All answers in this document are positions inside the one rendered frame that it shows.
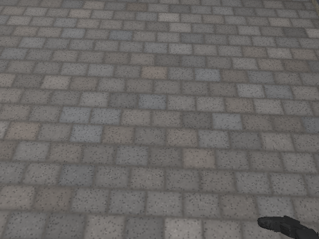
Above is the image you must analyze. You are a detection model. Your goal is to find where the robot right hand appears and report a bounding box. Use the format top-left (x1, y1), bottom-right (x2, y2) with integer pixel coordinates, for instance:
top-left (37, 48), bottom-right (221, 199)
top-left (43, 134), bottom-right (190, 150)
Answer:
top-left (257, 215), bottom-right (319, 239)

